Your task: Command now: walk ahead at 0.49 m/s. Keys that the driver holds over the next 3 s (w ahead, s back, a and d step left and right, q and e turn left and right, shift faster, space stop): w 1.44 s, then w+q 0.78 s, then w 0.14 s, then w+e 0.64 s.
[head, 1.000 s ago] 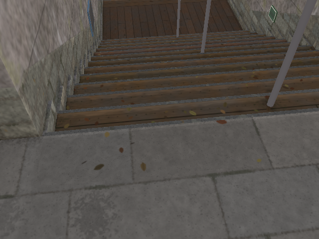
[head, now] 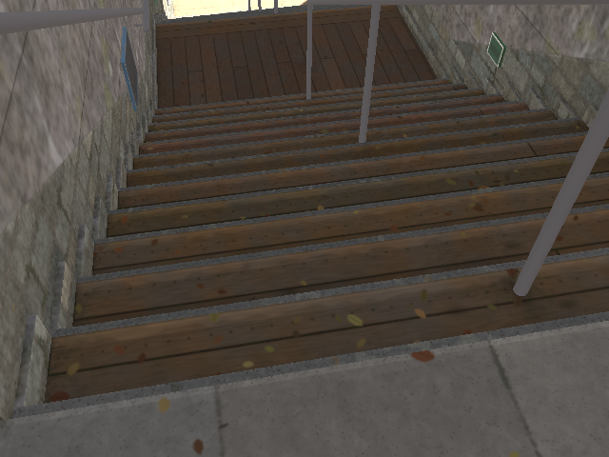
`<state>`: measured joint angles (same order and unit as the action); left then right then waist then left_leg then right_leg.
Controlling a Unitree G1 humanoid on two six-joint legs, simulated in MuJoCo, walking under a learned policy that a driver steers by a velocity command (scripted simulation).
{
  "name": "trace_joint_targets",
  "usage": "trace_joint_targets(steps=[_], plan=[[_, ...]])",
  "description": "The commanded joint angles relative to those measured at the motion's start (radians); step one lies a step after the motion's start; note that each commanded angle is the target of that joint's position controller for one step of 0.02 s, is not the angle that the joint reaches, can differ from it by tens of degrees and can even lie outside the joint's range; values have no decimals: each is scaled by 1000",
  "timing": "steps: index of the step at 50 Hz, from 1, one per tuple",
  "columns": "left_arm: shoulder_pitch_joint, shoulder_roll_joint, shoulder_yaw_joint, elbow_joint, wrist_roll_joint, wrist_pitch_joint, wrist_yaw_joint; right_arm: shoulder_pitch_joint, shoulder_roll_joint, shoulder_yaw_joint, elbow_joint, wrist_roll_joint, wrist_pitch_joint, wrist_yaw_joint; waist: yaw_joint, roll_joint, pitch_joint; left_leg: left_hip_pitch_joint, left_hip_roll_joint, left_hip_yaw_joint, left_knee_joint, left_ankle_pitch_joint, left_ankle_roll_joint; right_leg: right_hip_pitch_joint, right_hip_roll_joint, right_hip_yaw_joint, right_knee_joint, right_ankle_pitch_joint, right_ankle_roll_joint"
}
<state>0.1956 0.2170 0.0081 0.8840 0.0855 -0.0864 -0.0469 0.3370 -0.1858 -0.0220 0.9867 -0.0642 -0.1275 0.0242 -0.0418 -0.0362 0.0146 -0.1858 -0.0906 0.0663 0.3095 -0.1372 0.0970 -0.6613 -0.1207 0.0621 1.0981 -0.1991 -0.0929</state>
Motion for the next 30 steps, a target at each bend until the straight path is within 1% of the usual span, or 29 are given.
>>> trace_joint_targets(steps=[1,3,4,5,6,8,9,11,12,13,14,15,16,17,18,19,20,21,22,23,24,25,26,27,28,29,30], plan=[[18,18,-8,-41,6,15,-10,-45,-69,5,-59,-12,-29,16,41,71,41,-186,249,-164,-216,48,178,100,-17,-49,-242,204,21],[-61,15,-11,-66,-2,31,-12,46,-101,1,-24,-1,-23,35,11,87,41,-116,265,-163,-203,125,190,109,7,-58,-352,269,46],[-80,25,-8,-71,-6,36,-11,89,-112,-2,-7,1,-21,41,1,87,46,-50,281,-170,-188,160,196,87,16,-52,-400,281,50],[-100,34,-4,-76,-8,39,-8,123,-115,-2,8,0,-18,45,-6,86,49,19,300,-179,-176,196,200,63,23,-47,-441,279,50],[-124,40,-1,-84,-11,39,-3,153,-109,-1,23,-2,-14,46,-12,87,52,90,319,-191,-167,223,200,37,25,-38,-473,268,45],[-176,44,5,-99,-15,40,4,176,-96,2,40,-5,-7,41,-16,90,56,213,350,-202,-158,239,182,2,27,-23,-531,226,30],[-199,46,8,-104,-17,39,5,176,-96,2,44,-4,-1,36,-19,88,57,261,359,-202,-154,240,169,1,30,-22,-560,204,22],[-237,49,15,-111,-23,33,6,173,-115,-8,47,0,12,24,-25,92,58,311,367,-189,-136,254,143,42,46,-39,-600,155,9],[-242,51,20,-111,-27,29,6,172,-124,-13,49,2,21,17,-18,92,54,313,367,-179,-117,275,132,96,60,-58,-624,150,1],[-225,65,30,-107,-37,20,6,163,-134,-17,49,4,26,11,7,91,38,285,347,-158,-72,365,114,200,85,-90,-650,176,-15],[-173,95,46,-92,-52,7,10,163,-141,-21,49,2,28,8,38,95,-5,221,304,-126,-1,479,81,367,110,-111,-639,212,-41],[-39,144,65,-57,-64,-7,17,155,-119,-17,40,-9,22,11,89,48,-115,116,224,-64,178,483,24,612,87,-77,-575,287,-100],[210,172,66,-7,-56,-8,17,286,6,20,20,-26,8,22,128,-178,-404,-250,68,-37,511,127,-67,1155,-142,284,-622,267,-317],[420,162,70,74,-27,-4,26,194,-41,7,15,-4,7,45,222,-148,-372,-463,7,-99,763,-417,-64,1225,-269,590,-806,133,-337],[375,174,84,90,-15,-24,36,36,-84,-18,-30,15,7,43,221,-61,-131,-594,71,-200,894,-376,-8,1035,-230,515,-861,-87,-221],[235,148,80,69,-29,-32,46,-15,-105,-28,-32,13,3,21,166,-47,12,-598,144,-181,910,-285,9,822,-192,379,-894,-135,-176],[169,81,57,56,-39,-28,52,21,-85,-28,-30,-7,6,4,109,-43,-18,-503,182,-181,863,-232,25,723,-169,313,-926,-69,-178],[129,19,40,51,-41,-27,56,-2,-46,-19,-35,-18,11,-3,85,-22,8,-470,204,-174,843,-176,25,651,-153,252,-953,19,-177],[127,-3,33,48,-38,-27,56,-2,3,-10,-42,-23,19,-3,58,-9,6,-428,214,-166,814,-144,19,603,-134,205,-974,88,-173],[139,-12,31,50,-33,-30,53,1,15,-10,-42,-16,27,3,45,-2,12,-425,211,-155,786,-124,13,586,-118,166,-994,118,-173],[158,-6,32,55,-30,-37,48,-10,7,-13,-41,-8,30,13,46,-5,21,-446,208,-138,749,-86,3,581,-103,130,-1005,149,-176],[179,3,33,63,-23,-41,40,-30,-5,-14,-44,-4,34,24,48,-10,34,-472,210,-121,706,-25,-8,571,-97,100,-1009,215,-183],[209,5,31,75,-12,-45,30,-66,-12,-15,-55,-5,39,32,51,-14,38,-497,213,-106,650,42,-19,563,-95,75,-1001,305,-190],[242,6,28,90,-4,-47,19,-109,-9,-12,-69,-7,46,35,56,-13,35,-508,214,-92,586,109,-32,558,-91,52,-988,393,-194],[265,6,24,102,-4,-48,9,-152,-4,-8,-84,-8,55,37,59,-13,34,-499,210,-78,523,173,-42,540,-84,29,-978,457,-194],[286,7,20,115,-9,-49,-2,-187,1,-5,-98,-10,64,37,61,-16,31,-477,201,-67,474,223,-48,518,-80,14,-973,500,-191],[299,14,17,124,-13,-49,-11,-212,-3,-5,-109,-10,73,39,59,-26,31,-456,190,-61,441,258,-51,503,-79,6,-967,536,-189]])
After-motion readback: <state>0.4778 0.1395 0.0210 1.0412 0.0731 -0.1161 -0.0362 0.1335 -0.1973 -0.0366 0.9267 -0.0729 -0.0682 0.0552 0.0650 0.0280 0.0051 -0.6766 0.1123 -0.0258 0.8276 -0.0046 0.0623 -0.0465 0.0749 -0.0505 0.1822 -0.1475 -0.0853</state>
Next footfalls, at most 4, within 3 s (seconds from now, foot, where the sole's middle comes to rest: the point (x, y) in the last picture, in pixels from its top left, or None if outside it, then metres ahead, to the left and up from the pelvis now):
0.28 right None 0.33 -0.17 -0.78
0.86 left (286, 409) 0.62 0.04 -0.78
1.52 right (367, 322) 0.93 -0.19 -0.94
2.12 left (254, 286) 1.18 0.14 -1.09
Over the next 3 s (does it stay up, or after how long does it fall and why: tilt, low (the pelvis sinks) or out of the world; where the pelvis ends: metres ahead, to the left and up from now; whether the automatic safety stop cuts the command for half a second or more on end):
stays up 1.58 0.14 -0.55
